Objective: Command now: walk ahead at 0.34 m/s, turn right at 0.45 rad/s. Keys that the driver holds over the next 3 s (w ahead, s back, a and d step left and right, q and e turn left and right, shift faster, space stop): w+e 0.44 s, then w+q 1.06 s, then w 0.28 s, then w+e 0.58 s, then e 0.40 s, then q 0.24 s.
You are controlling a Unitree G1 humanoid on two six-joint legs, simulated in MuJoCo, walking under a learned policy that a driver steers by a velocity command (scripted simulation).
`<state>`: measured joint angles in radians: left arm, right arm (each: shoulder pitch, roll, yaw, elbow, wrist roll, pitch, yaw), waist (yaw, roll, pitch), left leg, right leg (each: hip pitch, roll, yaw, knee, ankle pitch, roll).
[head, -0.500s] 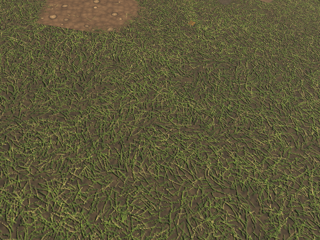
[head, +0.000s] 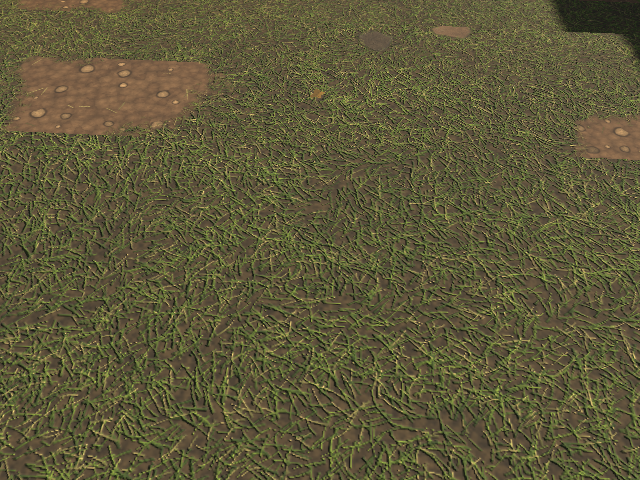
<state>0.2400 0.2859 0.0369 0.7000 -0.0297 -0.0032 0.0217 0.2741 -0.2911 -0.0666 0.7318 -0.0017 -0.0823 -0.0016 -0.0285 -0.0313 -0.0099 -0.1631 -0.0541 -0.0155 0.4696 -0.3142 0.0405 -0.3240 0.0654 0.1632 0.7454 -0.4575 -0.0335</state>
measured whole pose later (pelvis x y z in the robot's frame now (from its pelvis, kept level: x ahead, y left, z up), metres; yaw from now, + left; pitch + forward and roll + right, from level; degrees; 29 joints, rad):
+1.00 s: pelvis +0.53 -0.14 -0.01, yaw -6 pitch +2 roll +0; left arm 0.33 0.30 0.02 0.77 0.00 -0.08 -0.01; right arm 0.16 -0.30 -0.04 0.62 0.02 -0.08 0.04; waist 0.02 0.01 0.04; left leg -0.44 -0.08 0.02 0.56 -0.16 0.09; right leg -0.26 0.04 0.02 1.16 -0.45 -0.02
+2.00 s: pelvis +1.05 -0.12 +0.00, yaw +14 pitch +1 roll +0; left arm 0.35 0.31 0.05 0.86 -0.04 -0.05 -0.01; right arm 0.16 -0.25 -0.04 0.65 0.00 -0.06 0.02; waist 0.03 -0.03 0.04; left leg -0.34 0.00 0.08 0.50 -0.19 0.04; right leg -0.38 -0.05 0.04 1.15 -0.41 -0.01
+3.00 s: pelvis +1.41 -0.12 +0.00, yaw -14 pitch +1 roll +0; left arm 0.13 0.23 0.01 0.64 0.02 0.05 0.03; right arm 0.18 -0.23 -0.01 0.72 -0.01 -0.01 0.02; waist -0.02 -0.01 -0.01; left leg -0.30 -0.03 -0.05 0.55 -0.27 0.01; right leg -0.26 0.12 0.18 0.57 -0.31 -0.04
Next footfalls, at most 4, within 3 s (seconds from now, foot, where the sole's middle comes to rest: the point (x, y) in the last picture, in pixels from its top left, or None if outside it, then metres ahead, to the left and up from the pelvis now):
0.34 right None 0.30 -0.20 -0.77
0.90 left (358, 418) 0.66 -0.08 -0.77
1.36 right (444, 318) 0.92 -0.32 -0.77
1.88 left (316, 260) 1.11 0.00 -0.77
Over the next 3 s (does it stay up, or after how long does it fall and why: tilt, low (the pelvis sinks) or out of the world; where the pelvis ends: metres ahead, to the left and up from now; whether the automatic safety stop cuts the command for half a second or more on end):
stays up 1.41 -0.12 0.00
